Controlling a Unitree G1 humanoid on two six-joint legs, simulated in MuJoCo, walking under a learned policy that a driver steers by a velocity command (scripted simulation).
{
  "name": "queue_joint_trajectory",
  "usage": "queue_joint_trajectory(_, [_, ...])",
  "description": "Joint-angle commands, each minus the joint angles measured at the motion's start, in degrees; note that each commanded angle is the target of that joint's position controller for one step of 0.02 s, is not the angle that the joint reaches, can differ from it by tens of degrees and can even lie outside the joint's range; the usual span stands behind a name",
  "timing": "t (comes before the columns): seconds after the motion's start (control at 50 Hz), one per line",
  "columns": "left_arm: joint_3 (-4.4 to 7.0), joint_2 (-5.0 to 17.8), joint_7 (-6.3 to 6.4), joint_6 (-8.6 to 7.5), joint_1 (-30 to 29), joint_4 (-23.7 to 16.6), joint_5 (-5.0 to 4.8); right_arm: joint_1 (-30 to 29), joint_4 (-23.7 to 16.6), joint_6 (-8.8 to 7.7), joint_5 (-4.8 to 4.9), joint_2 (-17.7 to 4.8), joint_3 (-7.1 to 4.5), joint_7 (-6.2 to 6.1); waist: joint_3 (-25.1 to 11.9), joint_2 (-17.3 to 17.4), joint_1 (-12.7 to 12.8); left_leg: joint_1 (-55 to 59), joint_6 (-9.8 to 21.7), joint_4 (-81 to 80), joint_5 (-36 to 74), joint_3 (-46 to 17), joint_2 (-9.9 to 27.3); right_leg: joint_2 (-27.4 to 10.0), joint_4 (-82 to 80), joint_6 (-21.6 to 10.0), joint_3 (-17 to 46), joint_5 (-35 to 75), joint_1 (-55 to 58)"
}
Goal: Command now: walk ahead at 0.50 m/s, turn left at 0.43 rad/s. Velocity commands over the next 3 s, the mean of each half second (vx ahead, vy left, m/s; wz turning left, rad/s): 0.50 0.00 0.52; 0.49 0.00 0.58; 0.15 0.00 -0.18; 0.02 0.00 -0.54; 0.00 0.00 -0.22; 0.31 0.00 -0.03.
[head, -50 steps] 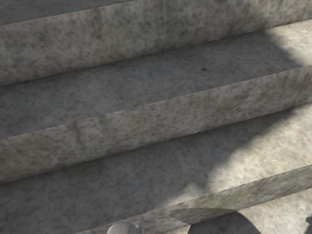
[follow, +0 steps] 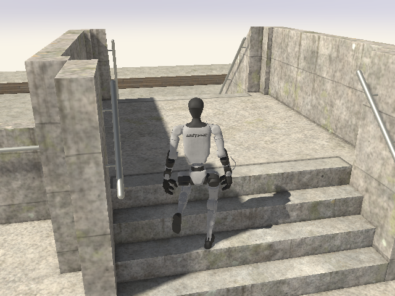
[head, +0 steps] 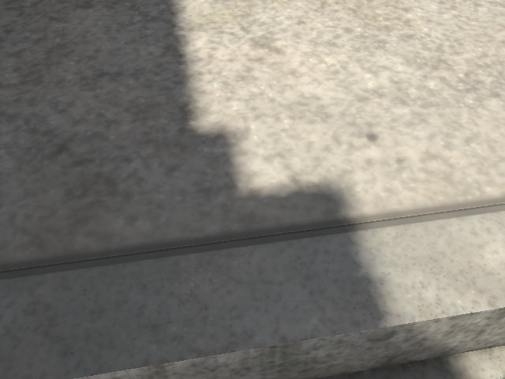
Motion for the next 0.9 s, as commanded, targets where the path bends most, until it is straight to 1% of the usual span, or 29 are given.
queue_joint_trajectory(0.02, [-2.24, -5.94, 0.61, -2.92, 0.40, 1.53, 1.75, -0.20, -4.22, 1.48, 0.79, 9.43, 3.41, 1.00, 2.52, -7.07, -6.14, -20.89, 4.67, 21.05, -13.91, 3.75, 2.16, -12.71, -23.06, -8.10, 12.18, 9.86, 9.99])
queue_joint_trajectory(0.1, [-3.18, -3.94, 0.15, -4.09, 1.95, 1.58, 5.80, -9.80, -10.69, 2.49, 1.46, 6.03, 4.80, 0.38, 4.37, -4.58, -8.08, -24.61, 5.82, 12.84, -7.35, 9.16, 4.19, -9.86, -30.50, -5.69, 4.12, -2.46, 2.87])
queue_joint_trajectory(0.16, [-3.18, 0.03, -1.18, -2.82, 9.43, 3.43, 6.43, -24.90, -16.98, 4.50, 2.36, -0.81, 4.47, -2.03, 1.99, -8.36, -2.82, -18.65, 1.10, -10.67, -11.38, 13.00, 7.39, -12.44, -38.72, -8.24, 1.12, 11.97, 6.85])
queue_joint_trajectory(0.2, [-2.06, 6.91, -4.83, -3.11, 9.37, 3.89, 3.45, -25.72, -18.57, 9.19, 1.72, -0.86, 5.16, -1.19, 0.91, -12.60, -5.91, -3.03, -1.64, -27.40, -21.79, 19.56, 3.87, -18.85, -42.51, -15.26, 1.28, 55.78, 7.10])
queue_joint_trajectory(0.22, [-0.84, 12.01, -4.85, -4.45, 8.16, 3.62, 1.62, -17.13, -16.66, 9.81, 0.78, 1.53, 5.46, 0.29, -3.58, -13.47, -10.82, -0.82, -3.09, -26.83, -20.06, 22.90, 1.65, -21.79, -34.12, -17.21, -1.35, 96.08, 17.14])
queue_joint_trajectory(0.24, [0.70, 15.42, -4.48, -5.45, 6.92, 3.04, 0.65, -11.93, -16.30, 9.50, 0.46, 1.38, 5.36, 0.68, -6.52, -13.06, -12.03, 0.32, -4.18, -36.76, -19.32, 23.21, -0.74, -23.28, -29.02, -17.23, -2.74, 111.19, 28.54])
queue_joint_trajectory(0.28, [1.13, 14.20, -4.72, -4.80, 12.77, 4.00, 1.07, -12.73, -16.55, 9.09, 0.59, -1.51, 4.19, -0.19, -10.42, -16.67, -8.32, 2.24, -4.08, -52.76, -26.79, 24.83, -8.17, -21.57, -17.72, -17.96, -1.38, 125.30, 42.49])
queue_joint_trajectory(0.3, [1.36, 12.44, -5.18, -3.77, 16.76, 5.44, 4.64, -6.58, -14.40, 9.76, 0.93, -2.78, 3.32, -1.20, -13.98, -15.59, -8.11, 12.39, -3.01, -56.50, -20.91, 18.00, -8.47, -19.91, -9.28, -17.48, -0.16, 121.44, 38.33])
queue_joint_trajectory(0.32, [1.80, 10.96, -5.99, -2.64, 12.91, 4.48, 5.81, 4.86, -9.74, 10.15, 1.54, -4.83, 2.22, -2.60, -15.55, -11.69, -12.20, 26.64, -1.70, -65.15, -18.40, 7.22, -6.84, -16.98, 1.47, -15.89, 2.90, 106.80, 23.56])
queue_joint_trajectory(0.34, [1.69, 6.84, -6.58, -1.04, 5.25, 3.13, 5.52, 18.51, -2.49, 9.10, 0.59, -6.89, 1.27, -3.34, -11.19, -1.49, -16.89, 39.88, 1.21, -82.46, -25.28, -10.57, -1.94, -8.33, 18.66, -11.98, 5.73, 59.66, -2.03])
queue_joint_trajectory(0.36, [1.66, 3.99, -7.71, 0.11, 5.95, 2.64, 3.07, 19.53, -2.90, 7.82, -0.80, -8.98, 0.86, -3.43, -9.56, 10.00, -14.39, 39.47, 4.63, -94.72, -41.72, -33.84, 5.34, -0.86, 49.95, -7.14, 17.27, 30.27, -19.78])
queue_joint_trajectory(0.38, [1.61, 1.44, -5.45, 0.23, 1.76, 1.25, 0.62, 20.88, 0.80, 6.44, -2.48, -5.30, 1.39, -3.51, -4.40, 8.61, -12.99, 38.54, 0.54, -95.05, -42.23, -35.30, 5.51, 5.20, 70.05, -8.92, 30.97, 31.42, -30.53])
queue_joint_trajectory(0.44, [-0.58, -1.92, -1.73, -1.34, -7.80, -6.41, 3.26, 11.61, 5.73, 1.03, -0.42, 2.53, 3.56, -2.83, 0.58, -0.27, -2.96, 39.38, -1.56, -90.43, -24.55, -19.64, 3.88, 5.69, 82.64, -10.29, 30.39, 18.84, -48.34])
queue_joint_trajectory(0.48, [-1.77, -1.54, -0.52, -1.31, -8.26, -7.60, 2.52, 9.60, 7.58, 0.52, -1.68, 6.25, 5.06, -1.33, 1.05, -2.54, 1.66, 37.61, -2.06, -91.64, -17.06, -12.31, 4.66, 1.14, 86.05, -10.91, 22.12, 11.73, -53.61])
queue_joint_trajectory(0.54, [-2.87, -1.52, 0.60, -1.89, -14.62, -10.41, 0.35, 11.37, 6.20, -0.50, -3.13, 5.28, 5.00, -2.74, 1.92, 1.17, -0.44, 26.57, -2.18, -97.70, -22.88, -10.41, 3.52, 0.50, 96.09, -9.93, 16.34, 0.79, -51.18])
queue_joint_trajectory(0.58, [-3.91, -1.57, 1.37, -1.69, -22.20, -16.14, 0.29, 17.46, 8.24, -0.99, -6.23, 3.33, 5.41, -2.26, 0.20, -5.39, -1.43, 24.95, -4.75, -99.55, -27.82, -11.51, 2.72, -1.99, 80.18, -9.56, 14.81, 8.10, -47.50])
queue_joint_trajectory(0.6, [-3.82, -0.41, 2.02, -1.28, -26.82, -18.69, -0.46, 18.31, 7.60, -1.69, -6.04, 1.55, 4.80, -1.90, 0.96, -2.71, -3.61, 22.49, -4.82, -101.78, -24.52, -9.37, 1.93, -3.42, 72.03, -7.87, 13.01, 7.26, -44.24])
queue_joint_trajectory(0.64, [-4.43, -0.15, 2.52, 1.74, -39.42, -24.87, 0.16, 14.85, 3.90, -1.53, -1.81, -1.64, 3.94, 0.31, 2.04, 0.89, -2.91, 2.11, 0.56, -119.81, -25.98, -12.49, 6.89, -2.67, 48.14, -1.74, 6.48, -12.43, -15.69])
queue_joint_trajectory(0.66, [-4.17, -1.36, 1.55, 1.70, -37.99, -25.74, 0.95, 17.23, 2.42, -3.20, 0.23, -2.57, 4.28, 0.66, 3.73, 8.04, -1.98, 4.34, 4.28, -121.21, -9.50, -16.31, 10.75, 0.77, 49.41, 0.86, 0.50, -16.17, -10.52])
queue_joint_trajectory(0.68, [-3.91, 0.39, 1.36, 2.08, -33.72, -24.17, 0.31, 17.57, 2.41, -4.41, -1.01, -4.84, 3.85, 1.32, 2.23, 8.98, -1.00, 16.90, 4.07, -116.77, 20.21, -14.25, 13.98, 2.42, 43.98, 0.51, 2.40, -10.90, -12.45])
queue_joint_trajectory(0.7, [-2.84, 2.73, 1.05, 1.82, -28.03, -21.97, 0.16, 17.45, 1.60, -5.24, 0.23, -7.71, 2.80, 1.18, -1.86, 8.88, 0.54, 34.51, 2.99, -108.15, 50.11, -10.50, 14.94, 4.94, 36.61, -0.77, 2.52, -13.67, -17.57])
queue_joint_trajectory(0.72, [-1.87, 4.22, 1.19, 1.09, -20.41, -20.08, 0.14, 16.65, 1.26, -5.89, 0.59, -9.57, 1.51, 0.92, -7.44, 9.40, 2.20, 44.67, 0.00, -98.13, 73.35, -6.54, 14.77, 4.79, 33.47, -4.04, 6.52, -9.13, -14.75])
queue_joint_trajectory(0.74, [-1.34, 4.24, 1.42, 0.66, -11.40, -16.95, -1.46, 21.50, 1.72, -6.60, -1.73, -5.14, 1.59, 0.87, -19.00, -0.09, 1.76, 32.58, -3.55, -83.96, 76.50, -4.07, 10.01, 0.80, 30.56, -10.98, 20.47, -0.36, 6.13])
queue_joint_trajectory(0.76, [0.11, 7.20, 2.50, 1.32, -0.33, -14.45, 0.48, 19.62, 0.92, -5.79, -3.37, -0.47, 2.56, 1.09, -23.63, -9.39, 7.35, 18.79, -3.79, -69.42, 52.90, -6.07, 4.53, -6.20, 13.28, -14.86, 40.34, -18.32, 20.57])
queue_joint_trajectory(0.78, [0.93, 10.42, 3.05, 1.16, 7.07, -11.72, 2.48, 14.99, 1.99, -3.93, -3.47, 2.87, 2.42, 1.16, -17.47, -22.89, 11.56, 4.00, -7.05, -35.05, -1.26, -4.47, -3.28, -17.19, -7.13, -18.79, 64.09, -36.07, 18.52])
queue_joint_trajectory(0.8, [0.84, 11.71, 3.54, -0.76, 4.80, -11.88, 1.66, 11.72, 1.90, -2.67, -0.63, -0.50, 1.08, 1.12, -7.17, -19.74, 10.19, -4.80, -7.93, -10.61, 0.58, -5.94, -0.77, -18.55, -13.56, -16.87, 71.53, -48.69, 7.43])
queue_joint_trajectory(0.82, [0.82, 9.84, 3.07, -2.02, 0.00, -8.75, 0.04, 10.97, 2.51, -2.51, 0.45, -0.64, 0.73, 0.39, 1.96, -12.36, 4.85, -7.87, -7.67, -5.53, -0.32, -2.54, 0.22, -18.44, -11.65, -15.10, 61.15, -43.03, 1.25])
queue_joint_trajectory(0.86, [-1.56, -3.17, 2.55, -3.04, -4.54, -3.84, -0.58, 2.90, -2.57, -1.88, -1.23, 1.92, 1.80, -1.01, 0.83, 2.61, -1.07, -9.84, -4.78, -5.18, -3.68, -1.84, 1.87, -18.64, -11.19, -12.28, 44.76, -23.73, 2.20])
queue_joint_trajectory(0.9, [-2.77, -10.36, 3.68, -4.58, -9.43, -2.92, -0.57, 1.25, -3.22, -0.08, -1.81, 5.42, 2.98, -2.02, 1.31, 1.60, -5.62, -7.41, -3.20, -13.83, -4.55, -2.87, 4.10, -14.09, -13.73, -8.34, 30.49, -8.04, 1.75])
